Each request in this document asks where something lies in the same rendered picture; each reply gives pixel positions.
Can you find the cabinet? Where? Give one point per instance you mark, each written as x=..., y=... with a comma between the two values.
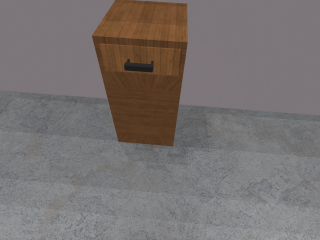
x=144, y=106

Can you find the handle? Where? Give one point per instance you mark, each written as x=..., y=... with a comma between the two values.
x=139, y=67

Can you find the drawer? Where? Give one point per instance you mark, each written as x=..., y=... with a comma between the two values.
x=165, y=60

